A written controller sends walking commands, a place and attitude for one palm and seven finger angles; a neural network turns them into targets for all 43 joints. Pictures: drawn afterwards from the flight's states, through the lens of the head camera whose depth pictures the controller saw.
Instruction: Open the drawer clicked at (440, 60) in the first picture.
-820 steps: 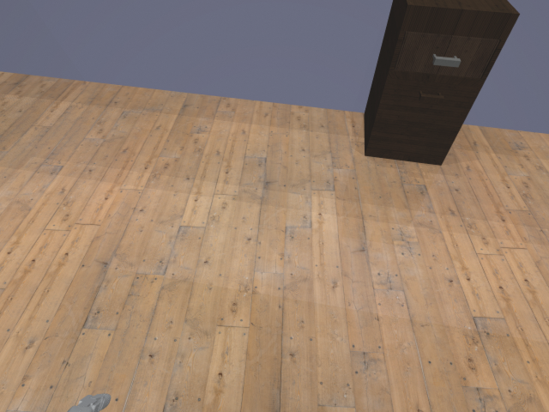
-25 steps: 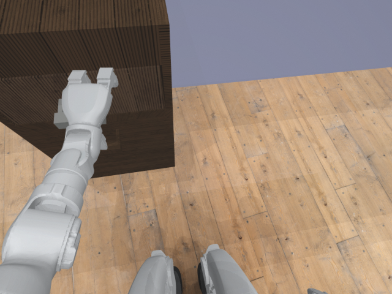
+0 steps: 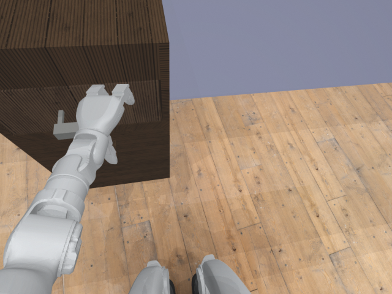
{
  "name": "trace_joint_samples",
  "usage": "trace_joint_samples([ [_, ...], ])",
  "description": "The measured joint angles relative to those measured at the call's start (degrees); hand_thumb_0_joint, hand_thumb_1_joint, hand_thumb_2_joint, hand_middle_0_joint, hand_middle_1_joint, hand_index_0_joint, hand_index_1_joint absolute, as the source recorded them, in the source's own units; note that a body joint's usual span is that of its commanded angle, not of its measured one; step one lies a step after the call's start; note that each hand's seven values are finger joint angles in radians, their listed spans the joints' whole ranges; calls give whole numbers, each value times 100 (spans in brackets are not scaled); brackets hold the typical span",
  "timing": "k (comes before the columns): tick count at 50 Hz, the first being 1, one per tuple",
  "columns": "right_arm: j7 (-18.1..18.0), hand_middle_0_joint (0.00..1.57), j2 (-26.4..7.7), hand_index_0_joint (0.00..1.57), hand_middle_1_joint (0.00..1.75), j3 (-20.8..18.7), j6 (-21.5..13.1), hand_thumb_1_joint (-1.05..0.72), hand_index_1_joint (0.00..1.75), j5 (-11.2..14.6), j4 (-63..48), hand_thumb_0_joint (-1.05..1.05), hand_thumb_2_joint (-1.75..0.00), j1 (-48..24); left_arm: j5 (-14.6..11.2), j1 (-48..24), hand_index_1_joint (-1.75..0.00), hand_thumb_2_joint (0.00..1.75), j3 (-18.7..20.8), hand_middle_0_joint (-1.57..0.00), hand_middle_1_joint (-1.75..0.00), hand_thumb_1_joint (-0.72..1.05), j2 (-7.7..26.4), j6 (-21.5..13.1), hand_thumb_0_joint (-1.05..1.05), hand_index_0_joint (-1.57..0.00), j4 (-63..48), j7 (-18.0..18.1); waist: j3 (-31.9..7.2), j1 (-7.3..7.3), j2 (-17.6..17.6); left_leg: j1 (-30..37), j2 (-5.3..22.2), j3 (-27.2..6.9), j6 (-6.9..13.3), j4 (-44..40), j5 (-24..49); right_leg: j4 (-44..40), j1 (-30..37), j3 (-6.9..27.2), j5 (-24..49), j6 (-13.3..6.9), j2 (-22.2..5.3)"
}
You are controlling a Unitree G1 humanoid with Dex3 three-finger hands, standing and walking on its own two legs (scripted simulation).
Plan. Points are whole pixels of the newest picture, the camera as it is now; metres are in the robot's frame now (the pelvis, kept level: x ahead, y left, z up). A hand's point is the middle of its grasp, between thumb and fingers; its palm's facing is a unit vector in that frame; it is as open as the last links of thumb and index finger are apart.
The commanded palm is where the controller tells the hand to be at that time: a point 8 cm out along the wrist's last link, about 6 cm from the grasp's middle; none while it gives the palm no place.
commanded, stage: move the hooked fingers above the handle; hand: left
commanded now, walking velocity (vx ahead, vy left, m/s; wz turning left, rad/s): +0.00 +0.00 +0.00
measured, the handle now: (80, 121) +0.52 +0.23 -0.07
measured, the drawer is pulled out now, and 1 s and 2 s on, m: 0.00 0.00 0.00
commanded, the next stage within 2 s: lower the fingers behind the handle in 0.66 s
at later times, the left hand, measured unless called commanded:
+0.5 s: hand (113, 127) +0.47 +0.14 -0.02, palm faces -0.18 -0.15 -0.97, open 13.8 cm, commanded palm +0.47 +0.19 +0.04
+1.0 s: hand (65, 137) +0.45 +0.24 -0.02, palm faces -0.33 -0.04 -0.94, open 13.8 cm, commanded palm +0.47 +0.22 +0.03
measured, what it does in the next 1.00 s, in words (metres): stands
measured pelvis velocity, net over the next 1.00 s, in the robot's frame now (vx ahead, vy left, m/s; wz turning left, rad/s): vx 0.00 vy -0.01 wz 0.06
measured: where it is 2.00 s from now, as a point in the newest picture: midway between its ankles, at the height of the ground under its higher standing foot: outside the picture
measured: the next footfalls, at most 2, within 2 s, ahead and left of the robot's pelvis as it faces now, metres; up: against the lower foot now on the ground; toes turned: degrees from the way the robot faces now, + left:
none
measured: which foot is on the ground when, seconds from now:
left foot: down 0.00-1.00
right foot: down 0.00-1.00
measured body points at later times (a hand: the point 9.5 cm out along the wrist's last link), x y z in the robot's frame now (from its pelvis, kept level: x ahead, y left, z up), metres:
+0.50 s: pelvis +0.00 -0.01 +0.01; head +0.12 +0.03 +0.44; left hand +0.47 +0.15 +0.04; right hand +0.05 -0.29 -0.10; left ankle +0.00 +0.05 -0.65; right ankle +0.01 -0.10 -0.65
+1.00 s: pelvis +0.00 -0.01 +0.02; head +0.12 +0.02 +0.45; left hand +0.46 +0.24 +0.03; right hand +0.03 -0.28 -0.10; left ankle +0.00 +0.05 -0.65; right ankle +0.01 -0.10 -0.65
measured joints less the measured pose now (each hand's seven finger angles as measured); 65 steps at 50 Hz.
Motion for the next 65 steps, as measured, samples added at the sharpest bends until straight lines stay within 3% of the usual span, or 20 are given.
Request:
trace_joint_samples([
  [2, -1, 20, 33, 20, 30, 33, 69, -91, 30, -6, -82, 0, -90, -67, 161, 104, -120, 31, 16, -38, -123, -49, 42, 112, 0, -32, -155, 460, 64, 53, 10, -94, 17, 97, 16, 42, -5, 101, -140, 84, -4, 19, 11],
  [7, 65, 20, 242, 20, 30, 214, 99, -91, 30, 70, 43, 0, -90, -319, 219, -7, -121, 31, 80, -40, -124, -49, 222, 1020, 0, -33, 51, 1242, 252, 260, 67, -71, -3, 176, 22, -115, 118, 36, -165, 168, 89, 42, -15],
  [10, 129, 20, 388, 20, 30, 300, 56, -91, 30, 154, 180, 0, -90, -408, -33, -189, -124, 31, 99, -38, -123, -49, 325, 1589, 0, -36, 464, 1087, 288, 358, 125, 159, -37, 113, 0, -388, 255, -238, 85, 135, 201, 38, -49],
  [14, 172, 20, 524, 20, 30, 325, -70, -91, 30, 254, 262, 0, -89, -279, -666, -455, -123, 31, -240, -35, -122, -49, 446, 2136, 0, -35, 1055, 221, 237, 414, 124, 656, -75, -57, -52, -817, 421, -740, 652, 24, 350, 4, -79],
  [16, 155, 20, 530, 20, 30, 300, -150, -91, 30, 253, 299, 0, -89, -137, -840, -544, -123, 31, -772, -34, -121, -49, 413, 2090, -1, -34, 1153, -309, 185, 427, 89, 872, -99, -180, -72, -940, 453, -930, 925, -76, 377, -21, -96],
  [19, 127, 20, 446, 20, 30, 252, -226, -91, 30, 209, 390, 0, -89, 4, -834, -614, -122, 31, -1327, -32, -121, -49, 172, 1559, -1, -33, 1132, -871, 66, 381, -1, 978, -142, -333, -92, -921, 422, -989, 1101, -222, 331, -56, -125],
  [22, 96, 20, 300, 20, 30, 163, -247, -91, 30, 137, 386, 0, -89, -3, -637, -561, -121, 31, -1288, -32, -121, -49, -91, 810, -1, -32, 885, -1047, -14, 247, -82, 780, -147, -361, -92, -667, 307, -759, 917, -275, 217, -75, -126],
  [25, 48, 20, 129, 20, 30, 71, -209, -91, 30, 50, 213, 0, -89, -64, -237, -404, -121, 31, -730, -32, -120, -49, -217, 167, -1, -32, 511, -663, -105, 88, -76, 339, -94, -255, -79, -282, 149, -351, 436, -218, 88, -73, -84],
  [27, 20, 20, 42, 20, 30, 40, -120, -91, 30, -1, 48, 0, -89, -134, 11, -341, -120, 31, -286, -32, -120, -49, -169, 107, 0, -32, 322, -186, -95, -9, -34, 57, -49, -142, -61, -46, 56, -76, 106, -138, 16, -59, -48],
  [29, -15, 20, -2, 20, 30, 17, -9, -91, 30, -19, -111, 0, -90, -154, 129, -202, -120, 31, -124, -37, -123, -49, -121, 117, 0, -32, 90, 360, -26, 15, 9, -131, -13, -24, -16, 107, 3, 129, -133, -46, -19, -22, -21],
  [33, -23, 20, 75, 20, 30, 138, 108, -91, 30, 25, -98, 0, -90, -302, 295, -148, -120, 31, -29, -41, -125, -49, 22, 912, 0, -31, 60, 1152, 157, 129, 19, -256, 12, 177, 15, 117, 48, 279, -360, 134, 17, 11, -9],
  [36, 4, 20, 222, 20, 30, 274, 111, -91, 30, 135, 46, 0, -90, -419, 153, -193, -122, 31, -21, -39, -124, -49, 245, 1466, 0, -34, 259, 1298, 319, 235, 59, -106, -2, 205, 6, -128, 193, 77, -229, 180, 147, 21, -28],
  [40, 41, 20, 441, 20, 30, 408, 8, -91, 30, 277, 212, 0, -89, -376, -452, -449, -122, 31, 148, -36, -123, -49, 581, 2125, 0, -34, 927, 670, 353, 309, 99, 322, -33, 89, -51, -619, 419, -443, 238, 125, 348, 7, -56],
  [43, 22, 20, 523, 20, 30, 453, -174, -91, 30, 328, 288, 0, -89, -153, -753, -731, -122, 31, -323, -34, -122, -49, 860, 2209, 0, -33, 1457, -171, 253, 303, 62, 613, -54, -96, -96, -851, 499, -779, 615, -22, 425, -40, -68],
  [47, 31, 20, 415, 21, 30, 375, -355, -91, 30, 282, 440, 0, -89, 104, -767, -864, -121, 31, -1096, -32, -121, -49, 812, 1668, -1, -32, 1577, -1018, 75, 264, -6, 673, -85, -337, -132, -747, 412, -843, 798, -254, 347, -99, -81],
  [51, 12, 20, 173, 20, 30, 201, -322, -90, 30, 178, 455, 0, -89, 121, -616, -554, -120, 31, -967, -31, -120, -49, 516, 746, -1, -31, 1103, -1384, -4, 177, -51, 411, -79, -358, -110, -374, 221, -524, 561, -310, 175, -98, -69],
  [55, -57, 20, -25, 20, 30, 40, -226, -91, 30, 81, 257, 0, -89, 96, -207, -192, -120, 31, -232, -31, -125, -49, 557, 11, 0, -32, 294, -868, -72, 148, -30, -50, -33, -214, -62, 53, 35, -54, 46, -221, 16, -61, -37],
  [59, 15, 20, -74, 20, 30, -42, -165, -91, 30, -36, 148, 0, -90, 39, 105, -171, -120, 31, 96, -33, -125, -49, 563, -181, 0, -31, 239, 161, -110, 216, 52, -517, -10, -92, -8, 421, -90, 360, -464, -152, -101, -7, -28],
  [62, 167, 20, 4, 20, 30, -1, -133, -91, 30, -80, 162, 0, -90, -73, 254, -316, -120, 31, 191, -34, -124, -49, 407, 353, 0, -31, 555, 820, -77, 270, 81, -798, -11, -40, 14, 616, -122, 588, -764, -133, -142, 23, -41],
  [65, 288, 20, 166, 20, 30, 80, -140, -91, 30, -61, 191, 0, -90, -213, 272, -501, -120, 31, 253, -34, -123, -49, 380, 961, 0, -31, 891, 1080, 36, 263, 99, -948, -14, -42, 12, 695, -95, 672, -913, -152, -125, 33, -53],
])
